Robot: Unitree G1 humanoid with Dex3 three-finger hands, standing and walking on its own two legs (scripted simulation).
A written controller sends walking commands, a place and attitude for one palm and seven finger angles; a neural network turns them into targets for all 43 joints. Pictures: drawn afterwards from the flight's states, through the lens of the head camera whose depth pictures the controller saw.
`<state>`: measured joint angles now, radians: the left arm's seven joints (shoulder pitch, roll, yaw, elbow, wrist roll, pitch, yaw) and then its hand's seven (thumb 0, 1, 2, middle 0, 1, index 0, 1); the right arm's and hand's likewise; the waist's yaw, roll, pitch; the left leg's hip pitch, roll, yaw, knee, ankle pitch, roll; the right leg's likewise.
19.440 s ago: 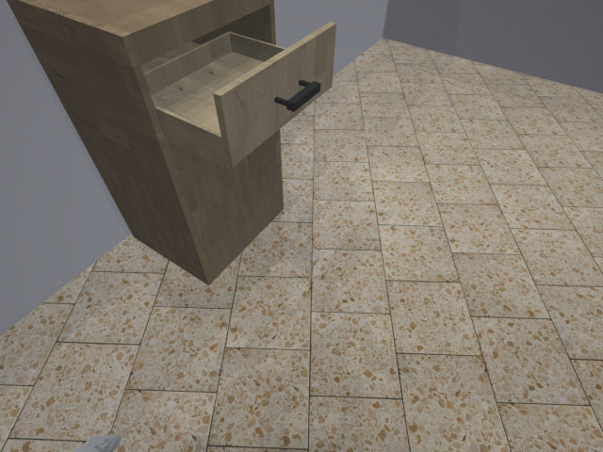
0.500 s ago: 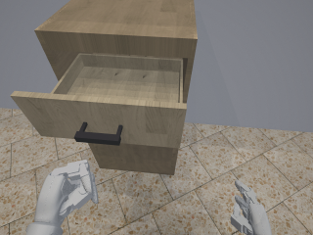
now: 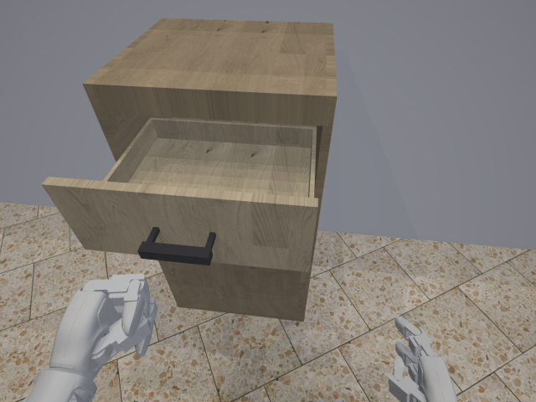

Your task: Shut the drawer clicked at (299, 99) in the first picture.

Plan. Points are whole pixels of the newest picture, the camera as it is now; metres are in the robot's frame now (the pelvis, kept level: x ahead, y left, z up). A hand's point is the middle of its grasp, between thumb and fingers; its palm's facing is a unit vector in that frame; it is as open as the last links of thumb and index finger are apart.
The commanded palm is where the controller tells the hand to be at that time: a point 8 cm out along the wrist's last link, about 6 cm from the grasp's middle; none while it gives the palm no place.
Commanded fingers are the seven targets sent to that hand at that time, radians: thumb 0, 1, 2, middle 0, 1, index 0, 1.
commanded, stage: raise the hand and make a fist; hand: left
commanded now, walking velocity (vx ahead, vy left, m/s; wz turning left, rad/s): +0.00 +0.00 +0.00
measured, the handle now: (179, 244) +0.36 +0.20 +0.03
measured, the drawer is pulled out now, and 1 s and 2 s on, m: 0.23 0.23 0.22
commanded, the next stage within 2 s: bring the fist close to the handle in 0.20 s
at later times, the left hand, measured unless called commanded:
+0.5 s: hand (157, 321) +0.19 +0.16 +0.11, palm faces +0.01 -1.00 -0.06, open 3.3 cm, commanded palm +0.16 +0.21 +0.11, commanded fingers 0.00 0.90 0.90 -1.40 -1.60 -1.40 -1.60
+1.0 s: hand (177, 306) +0.23 +0.16 +0.06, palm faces -0.02 -1.00 -0.05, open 3.3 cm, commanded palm +0.21 +0.21 +0.06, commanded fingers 0.00 0.90 0.90 -1.40 -1.60 -1.40 -1.60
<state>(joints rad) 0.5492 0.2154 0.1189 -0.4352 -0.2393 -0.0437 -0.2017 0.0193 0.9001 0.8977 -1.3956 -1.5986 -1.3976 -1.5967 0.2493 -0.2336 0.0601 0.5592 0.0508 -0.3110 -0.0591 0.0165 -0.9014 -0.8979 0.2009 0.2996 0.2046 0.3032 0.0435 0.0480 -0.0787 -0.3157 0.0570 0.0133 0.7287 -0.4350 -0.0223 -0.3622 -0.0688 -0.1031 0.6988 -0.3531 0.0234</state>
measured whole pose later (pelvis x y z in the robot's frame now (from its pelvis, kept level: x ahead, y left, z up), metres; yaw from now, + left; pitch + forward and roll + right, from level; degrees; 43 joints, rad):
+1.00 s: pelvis -0.01 +0.00 -0.01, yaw +0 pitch +6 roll +0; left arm 0.28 0.18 0.11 -0.02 -0.21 -0.26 -0.19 0.02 0.90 0.90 -1.40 -1.60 -1.40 -1.60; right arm 0.25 -0.25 0.02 0.61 0.02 -0.29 -0.05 0.02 -0.90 -0.90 0.20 0.30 0.20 0.30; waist 0.00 0.03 -0.05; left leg -0.46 0.05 0.02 0.79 -0.43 -0.03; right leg -0.52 -0.08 -0.09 0.78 -0.36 0.02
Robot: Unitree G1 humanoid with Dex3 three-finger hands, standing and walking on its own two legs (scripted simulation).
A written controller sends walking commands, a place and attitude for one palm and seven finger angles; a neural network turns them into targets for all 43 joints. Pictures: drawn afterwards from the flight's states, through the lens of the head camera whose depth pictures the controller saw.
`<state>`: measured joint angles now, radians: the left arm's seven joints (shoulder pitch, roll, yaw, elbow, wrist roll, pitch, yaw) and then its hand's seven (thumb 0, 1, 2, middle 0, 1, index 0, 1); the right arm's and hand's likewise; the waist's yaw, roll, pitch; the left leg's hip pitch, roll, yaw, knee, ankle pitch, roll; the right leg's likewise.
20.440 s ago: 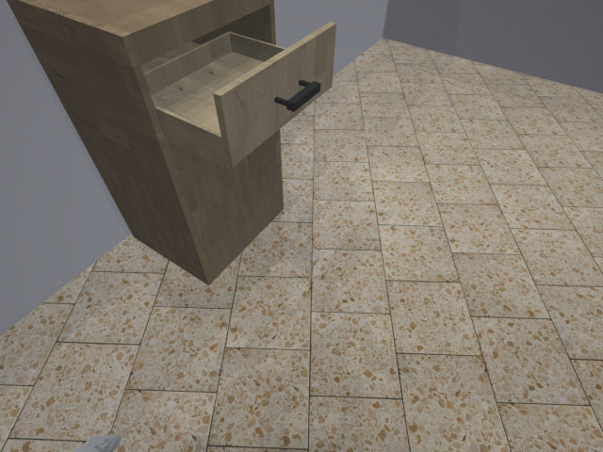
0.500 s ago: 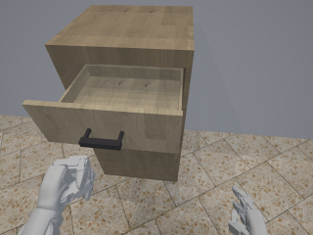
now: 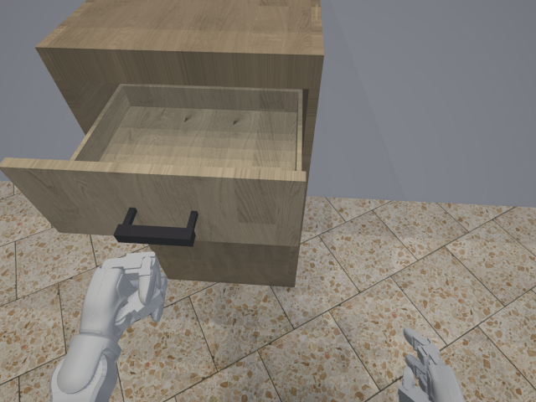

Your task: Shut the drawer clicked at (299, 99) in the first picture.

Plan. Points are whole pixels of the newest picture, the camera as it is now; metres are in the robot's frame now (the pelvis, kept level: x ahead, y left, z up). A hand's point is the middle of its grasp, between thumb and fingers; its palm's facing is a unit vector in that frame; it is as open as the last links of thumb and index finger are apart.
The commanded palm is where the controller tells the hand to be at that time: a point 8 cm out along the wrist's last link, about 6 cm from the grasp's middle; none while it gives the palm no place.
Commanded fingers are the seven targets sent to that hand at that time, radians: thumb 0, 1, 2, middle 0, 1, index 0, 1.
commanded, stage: bring the fist close to the handle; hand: left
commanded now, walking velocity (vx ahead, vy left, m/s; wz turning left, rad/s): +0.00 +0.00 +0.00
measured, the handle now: (159, 225) +0.37 +0.20 +0.04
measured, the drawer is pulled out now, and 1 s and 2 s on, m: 0.23 0.22 0.12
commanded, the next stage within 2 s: push the drawer shut in 0.70 s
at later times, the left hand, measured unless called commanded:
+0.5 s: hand (175, 280) +0.28 +0.15 +0.04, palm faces -0.03 -1.00 -0.04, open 3.3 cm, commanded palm +0.25 +0.21 +0.04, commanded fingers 0.00 0.90 0.90 -1.40 -1.60 -1.40 -1.60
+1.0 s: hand (179, 271) +0.29 +0.15 +0.04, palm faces -0.03 -1.00 -0.05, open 3.2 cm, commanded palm +0.28 +0.21 +0.04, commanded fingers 0.00 0.90 0.90 -1.40 -1.60 -1.40 -1.60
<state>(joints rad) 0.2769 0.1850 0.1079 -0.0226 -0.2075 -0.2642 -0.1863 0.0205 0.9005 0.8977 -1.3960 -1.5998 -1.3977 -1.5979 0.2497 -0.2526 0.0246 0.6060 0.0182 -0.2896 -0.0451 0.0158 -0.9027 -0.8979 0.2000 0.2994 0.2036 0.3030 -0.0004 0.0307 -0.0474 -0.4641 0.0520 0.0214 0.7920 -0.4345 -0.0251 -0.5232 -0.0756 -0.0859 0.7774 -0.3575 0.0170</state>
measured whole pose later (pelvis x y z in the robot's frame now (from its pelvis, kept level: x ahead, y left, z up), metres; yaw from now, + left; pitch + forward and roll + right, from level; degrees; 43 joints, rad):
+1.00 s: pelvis -0.01 +0.00 -0.02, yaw +0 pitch +11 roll +0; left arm 0.01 0.19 0.11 0.25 -0.19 -0.35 -0.17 0.01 0.89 0.91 -1.40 -1.60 -1.40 -1.60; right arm 0.23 -0.25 0.02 0.59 0.02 -0.16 -0.03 0.01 -0.90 -0.90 0.20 0.30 0.20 0.30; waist -0.01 0.03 -0.07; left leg -0.62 0.05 0.02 0.90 -0.47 -0.03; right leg -0.69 -0.08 -0.08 0.89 -0.39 0.01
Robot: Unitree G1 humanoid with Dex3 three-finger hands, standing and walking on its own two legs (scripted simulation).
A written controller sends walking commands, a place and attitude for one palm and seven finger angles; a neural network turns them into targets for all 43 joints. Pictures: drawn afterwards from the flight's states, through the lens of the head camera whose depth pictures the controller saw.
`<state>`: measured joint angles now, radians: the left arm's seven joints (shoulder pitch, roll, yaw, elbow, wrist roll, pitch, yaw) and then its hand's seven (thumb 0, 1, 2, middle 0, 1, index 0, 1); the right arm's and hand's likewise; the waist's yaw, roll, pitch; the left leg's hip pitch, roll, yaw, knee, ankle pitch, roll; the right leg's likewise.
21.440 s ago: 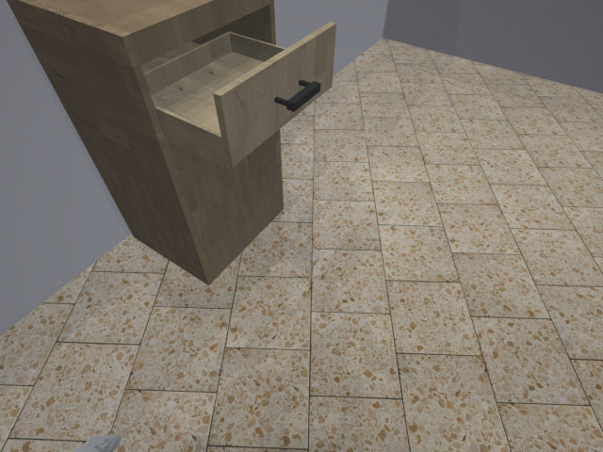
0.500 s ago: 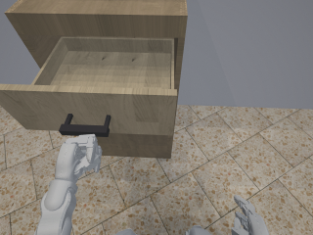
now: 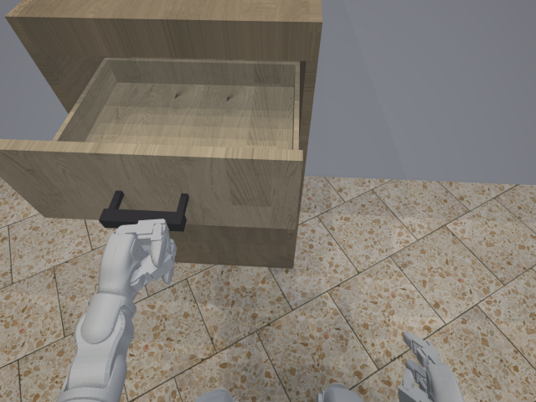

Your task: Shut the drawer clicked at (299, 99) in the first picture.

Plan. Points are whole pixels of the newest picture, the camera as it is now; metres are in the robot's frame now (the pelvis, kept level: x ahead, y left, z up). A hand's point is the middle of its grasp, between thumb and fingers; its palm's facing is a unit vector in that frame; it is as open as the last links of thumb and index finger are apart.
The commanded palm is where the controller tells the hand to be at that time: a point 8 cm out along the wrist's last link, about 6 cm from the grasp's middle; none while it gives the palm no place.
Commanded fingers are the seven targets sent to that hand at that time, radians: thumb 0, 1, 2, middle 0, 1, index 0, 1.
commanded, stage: push the drawer shut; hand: left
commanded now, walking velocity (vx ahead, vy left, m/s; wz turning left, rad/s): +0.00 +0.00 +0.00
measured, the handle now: (147, 209) +0.38 +0.21 +0.06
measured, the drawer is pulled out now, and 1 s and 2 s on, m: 0.22 0.12 0.00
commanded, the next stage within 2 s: none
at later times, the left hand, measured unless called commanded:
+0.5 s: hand (169, 236) +0.34 +0.17 +0.05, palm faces -0.03 -1.00 -0.05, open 2.9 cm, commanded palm +0.34 +0.21 +0.06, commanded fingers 0.00 0.90 0.90 -1.40 -1.60 -1.40 -1.60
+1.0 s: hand (183, 195) +0.41 +0.16 +0.05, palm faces -0.03 -1.00 -0.05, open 3.0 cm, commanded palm +0.40 +0.21 +0.06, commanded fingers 0.00 0.90 0.90 -1.40 -1.60 -1.40 -1.60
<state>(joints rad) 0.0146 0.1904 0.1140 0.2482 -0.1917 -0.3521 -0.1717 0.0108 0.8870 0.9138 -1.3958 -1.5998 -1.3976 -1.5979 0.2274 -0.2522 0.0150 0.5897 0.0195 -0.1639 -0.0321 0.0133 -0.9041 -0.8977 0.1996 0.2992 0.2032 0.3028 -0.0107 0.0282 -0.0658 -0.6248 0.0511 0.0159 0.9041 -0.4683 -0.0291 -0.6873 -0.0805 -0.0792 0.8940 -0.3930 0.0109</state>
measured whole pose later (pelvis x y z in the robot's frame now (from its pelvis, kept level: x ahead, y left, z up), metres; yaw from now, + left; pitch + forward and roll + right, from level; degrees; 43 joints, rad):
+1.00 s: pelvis -0.03 +0.01 -0.01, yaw -1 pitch +14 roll +0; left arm -0.63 0.30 0.24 0.94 -0.14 -0.45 -0.17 0.00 0.80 0.95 -1.40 -1.60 -1.40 -1.60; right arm 0.30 -0.27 0.03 0.68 0.01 -0.07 -0.03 0.01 -0.90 -0.90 0.20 0.30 0.20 0.30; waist -0.08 0.01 -0.06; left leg -0.76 0.05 0.03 0.95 -0.43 -0.02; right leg -0.82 -0.08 -0.06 0.91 -0.34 0.01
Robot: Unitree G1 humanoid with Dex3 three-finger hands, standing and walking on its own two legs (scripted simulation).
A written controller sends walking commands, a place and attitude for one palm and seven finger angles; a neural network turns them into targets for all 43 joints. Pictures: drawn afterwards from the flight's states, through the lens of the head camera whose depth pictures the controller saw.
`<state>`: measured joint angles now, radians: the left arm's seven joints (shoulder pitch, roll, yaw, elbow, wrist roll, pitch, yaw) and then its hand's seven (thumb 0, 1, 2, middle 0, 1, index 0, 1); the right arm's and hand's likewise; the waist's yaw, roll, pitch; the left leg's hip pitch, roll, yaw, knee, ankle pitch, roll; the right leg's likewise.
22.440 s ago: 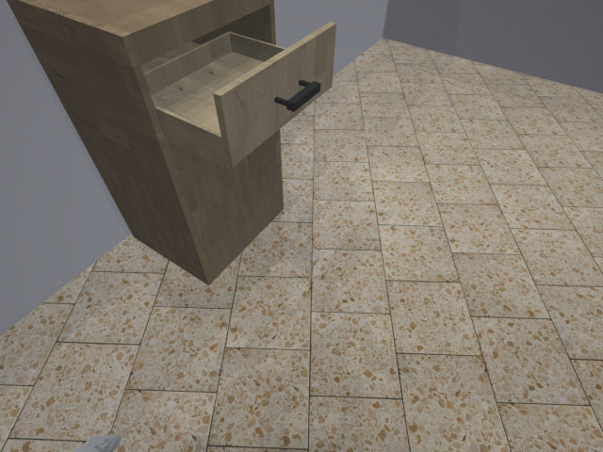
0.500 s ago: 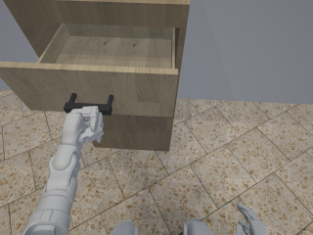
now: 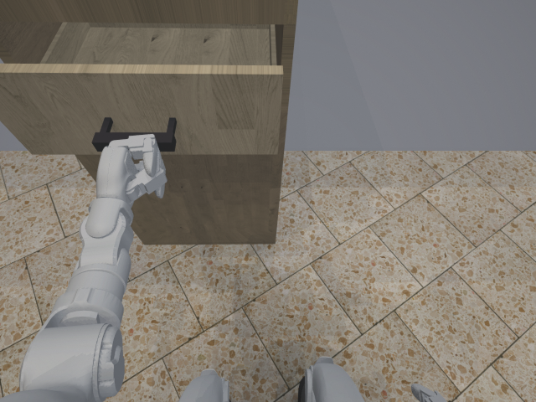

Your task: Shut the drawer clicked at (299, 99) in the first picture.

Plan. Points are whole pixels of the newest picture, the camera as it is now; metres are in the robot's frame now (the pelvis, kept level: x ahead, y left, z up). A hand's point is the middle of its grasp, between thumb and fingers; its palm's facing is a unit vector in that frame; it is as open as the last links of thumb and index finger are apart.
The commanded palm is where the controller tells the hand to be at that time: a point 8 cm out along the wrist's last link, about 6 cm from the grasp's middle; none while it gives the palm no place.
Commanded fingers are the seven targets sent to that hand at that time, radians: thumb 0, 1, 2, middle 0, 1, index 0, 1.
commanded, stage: push the drawer shut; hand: left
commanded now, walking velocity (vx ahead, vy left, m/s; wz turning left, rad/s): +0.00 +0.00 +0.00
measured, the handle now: (137, 132) +0.51 +0.20 +0.07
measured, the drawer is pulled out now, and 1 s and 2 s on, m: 0.12 0.00 0.00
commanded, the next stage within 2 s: pull the fist back off the drawer in 1.26 s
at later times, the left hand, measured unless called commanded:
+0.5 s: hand (164, 143) +0.50 +0.16 +0.06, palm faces -0.02 -1.00 -0.04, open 3.0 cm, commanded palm +0.49 +0.21 +0.07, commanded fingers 0.00 0.90 0.90 -1.40 -1.60 -1.40 -1.60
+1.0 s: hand (168, 115) +0.55 +0.16 +0.06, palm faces -0.01 -1.00 -0.03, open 3.1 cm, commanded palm +0.55 +0.20 +0.07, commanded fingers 0.00 0.90 0.90 -1.40 -1.60 -1.40 -1.60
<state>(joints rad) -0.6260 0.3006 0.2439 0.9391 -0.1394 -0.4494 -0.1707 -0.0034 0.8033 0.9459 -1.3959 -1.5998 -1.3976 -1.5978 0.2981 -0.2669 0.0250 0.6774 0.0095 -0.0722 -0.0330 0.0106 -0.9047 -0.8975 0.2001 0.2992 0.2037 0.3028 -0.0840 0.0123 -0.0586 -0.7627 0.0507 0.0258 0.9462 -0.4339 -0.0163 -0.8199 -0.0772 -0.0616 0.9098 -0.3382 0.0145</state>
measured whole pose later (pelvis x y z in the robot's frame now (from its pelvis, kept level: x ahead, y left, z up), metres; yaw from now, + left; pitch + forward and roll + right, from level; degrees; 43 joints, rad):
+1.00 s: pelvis +0.00 +0.01 -0.02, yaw -1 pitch +23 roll -2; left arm -1.07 0.53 0.39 1.27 -0.02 -0.39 -0.17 0.01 0.76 0.92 -1.40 -1.60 -1.40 -1.60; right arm 0.39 -0.28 0.06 0.65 -0.05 0.01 0.00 0.01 -0.90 -0.90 0.20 0.30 0.20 0.30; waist -0.22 0.03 -0.07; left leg -1.00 0.07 0.01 1.06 -0.47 0.00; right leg -1.02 -0.06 -0.07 0.96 -0.34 0.02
